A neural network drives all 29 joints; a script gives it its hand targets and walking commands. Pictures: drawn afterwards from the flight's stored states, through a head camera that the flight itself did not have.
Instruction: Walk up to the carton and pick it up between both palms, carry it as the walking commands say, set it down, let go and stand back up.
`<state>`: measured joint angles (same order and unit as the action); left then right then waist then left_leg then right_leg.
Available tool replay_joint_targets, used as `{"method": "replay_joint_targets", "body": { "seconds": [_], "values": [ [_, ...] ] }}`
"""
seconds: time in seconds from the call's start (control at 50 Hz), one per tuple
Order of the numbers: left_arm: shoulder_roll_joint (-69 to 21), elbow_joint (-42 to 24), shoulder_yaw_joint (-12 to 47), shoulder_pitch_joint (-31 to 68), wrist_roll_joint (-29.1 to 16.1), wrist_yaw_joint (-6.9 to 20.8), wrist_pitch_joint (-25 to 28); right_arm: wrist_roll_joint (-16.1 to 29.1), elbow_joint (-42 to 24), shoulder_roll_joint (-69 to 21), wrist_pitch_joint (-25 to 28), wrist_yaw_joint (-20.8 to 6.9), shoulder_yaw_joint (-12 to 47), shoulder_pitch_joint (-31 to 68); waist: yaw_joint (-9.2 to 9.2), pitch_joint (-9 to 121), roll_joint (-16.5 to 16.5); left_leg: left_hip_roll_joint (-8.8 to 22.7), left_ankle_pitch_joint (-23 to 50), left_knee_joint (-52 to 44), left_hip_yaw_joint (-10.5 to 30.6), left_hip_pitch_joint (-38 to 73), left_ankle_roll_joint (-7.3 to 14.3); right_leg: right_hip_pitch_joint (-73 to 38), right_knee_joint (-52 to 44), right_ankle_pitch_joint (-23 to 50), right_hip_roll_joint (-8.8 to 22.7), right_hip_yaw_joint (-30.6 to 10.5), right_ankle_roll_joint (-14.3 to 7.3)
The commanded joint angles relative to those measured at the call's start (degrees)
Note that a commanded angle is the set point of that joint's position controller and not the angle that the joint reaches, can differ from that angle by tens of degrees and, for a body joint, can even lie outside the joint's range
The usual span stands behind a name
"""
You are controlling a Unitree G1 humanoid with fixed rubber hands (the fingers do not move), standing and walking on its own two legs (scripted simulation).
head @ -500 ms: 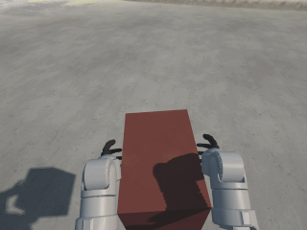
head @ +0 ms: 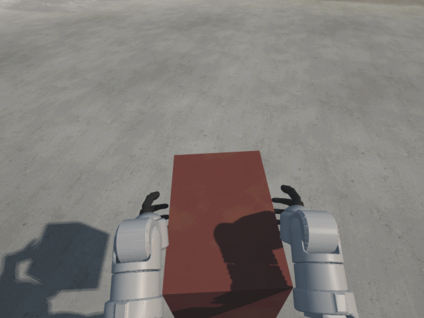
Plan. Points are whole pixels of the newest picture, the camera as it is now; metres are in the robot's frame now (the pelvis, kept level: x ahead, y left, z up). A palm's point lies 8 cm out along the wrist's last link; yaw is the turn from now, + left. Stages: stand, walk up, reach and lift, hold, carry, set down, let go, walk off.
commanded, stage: carry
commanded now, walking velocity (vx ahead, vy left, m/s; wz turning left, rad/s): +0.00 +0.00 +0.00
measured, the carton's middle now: (221, 233) +0.32 +0.00 +0.00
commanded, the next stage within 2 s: none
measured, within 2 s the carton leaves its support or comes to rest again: neither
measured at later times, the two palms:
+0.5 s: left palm (159, 212) +0.32 +0.11 +0.09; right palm (299, 204) +0.32 -0.15 +0.09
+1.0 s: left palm (166, 206) +0.34 +0.10 +0.09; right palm (301, 199) +0.34 -0.16 +0.09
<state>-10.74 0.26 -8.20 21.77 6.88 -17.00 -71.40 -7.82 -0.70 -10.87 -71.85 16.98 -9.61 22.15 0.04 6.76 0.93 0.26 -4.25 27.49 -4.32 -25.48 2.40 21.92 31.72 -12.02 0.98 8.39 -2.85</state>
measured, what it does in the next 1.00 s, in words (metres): shifts its weight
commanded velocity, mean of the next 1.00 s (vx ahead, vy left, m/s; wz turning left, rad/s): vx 0.00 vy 0.00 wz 0.00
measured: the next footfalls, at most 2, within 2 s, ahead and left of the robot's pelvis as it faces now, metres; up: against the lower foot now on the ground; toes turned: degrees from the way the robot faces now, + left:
none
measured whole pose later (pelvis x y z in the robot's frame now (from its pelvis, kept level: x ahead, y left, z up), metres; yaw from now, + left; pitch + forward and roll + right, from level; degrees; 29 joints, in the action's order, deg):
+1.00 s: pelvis +0.05 -0.03 +0.00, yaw +0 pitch +3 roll +0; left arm -10.3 0.3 -7.3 20.5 7.7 -15.3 -68.0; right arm -8.0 -0.7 -10.4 -68.3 15.8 -8.3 20.7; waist 0.5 6.4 0.6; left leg 1.8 -9.1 29.2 -3.5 -22.7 -0.1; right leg 18.0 31.1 -16.1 -0.8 8.8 -4.6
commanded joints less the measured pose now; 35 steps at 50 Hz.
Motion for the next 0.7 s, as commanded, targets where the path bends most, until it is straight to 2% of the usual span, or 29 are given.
{"method": "replay_joint_targets", "body": {
  "seconds": [0.0,0.38,0.68],
  "values": [
    [-63.19,-4.57,34.75,34.06,-25.96,24.89,1.54,26.69,-2.85,-62.36,1.08,-26.18,35.38,33.99,0.1,16.75,-0.76,6.55,-9.95,-4.27,8.22,9.22,-0.47,-2.56,-9.06,-10.49,8.08,-9.43,-1.12],
    [-62.83,-5.62,35.38,32.44,-26.17,25.28,2.08,26.59,-3.83,-62.48,1.67,-25.86,35.83,31.43,0.21,18.01,-1.02,7.02,0.08,-1.63,6.94,11.3,-0.41,-6.61,-7.59,0.89,8.17,-9.26,-1.03],
    [-62.03,-5.06,34.23,31.43,-25.06,25.46,3.43,25.77,-3.44,-61.8,2.99,-25.68,35.04,30.33,0.35,17.6,-1.17,6.75,1.18,-0.69,6.38,10.92,-0.69,-8.53,-7.37,3.71,8.02,-9.25,-1.4]
  ]
}}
